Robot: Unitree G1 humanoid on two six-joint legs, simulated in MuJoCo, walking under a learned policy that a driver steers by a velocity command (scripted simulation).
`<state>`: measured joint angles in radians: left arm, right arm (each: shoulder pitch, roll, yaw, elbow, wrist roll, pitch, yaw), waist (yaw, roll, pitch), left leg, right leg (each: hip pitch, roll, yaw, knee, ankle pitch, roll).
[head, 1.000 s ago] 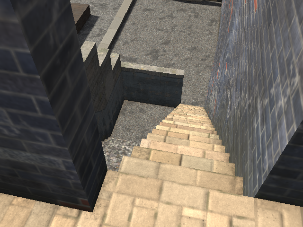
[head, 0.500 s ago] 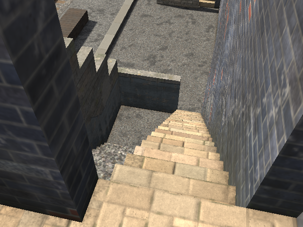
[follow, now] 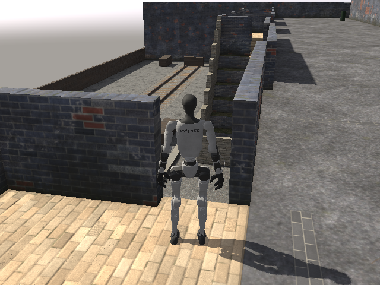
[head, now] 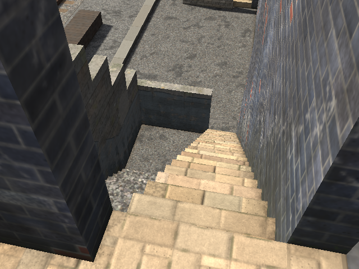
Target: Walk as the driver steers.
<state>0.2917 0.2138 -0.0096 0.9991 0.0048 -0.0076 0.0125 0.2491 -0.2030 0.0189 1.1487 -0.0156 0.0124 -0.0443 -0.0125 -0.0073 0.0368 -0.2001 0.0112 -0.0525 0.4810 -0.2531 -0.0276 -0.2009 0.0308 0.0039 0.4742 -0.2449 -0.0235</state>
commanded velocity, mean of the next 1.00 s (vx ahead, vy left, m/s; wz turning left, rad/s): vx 0.00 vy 0.00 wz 0.00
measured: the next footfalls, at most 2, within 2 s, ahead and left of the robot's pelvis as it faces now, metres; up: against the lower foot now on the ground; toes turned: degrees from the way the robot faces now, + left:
left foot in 1.90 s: +0.12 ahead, +0.16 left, +0.00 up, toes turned +2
